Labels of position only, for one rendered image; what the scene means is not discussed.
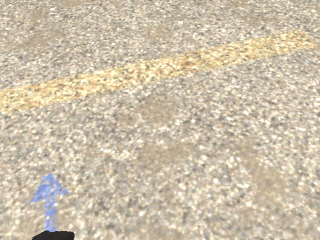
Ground robot left hand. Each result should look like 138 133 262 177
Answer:
32 230 75 240

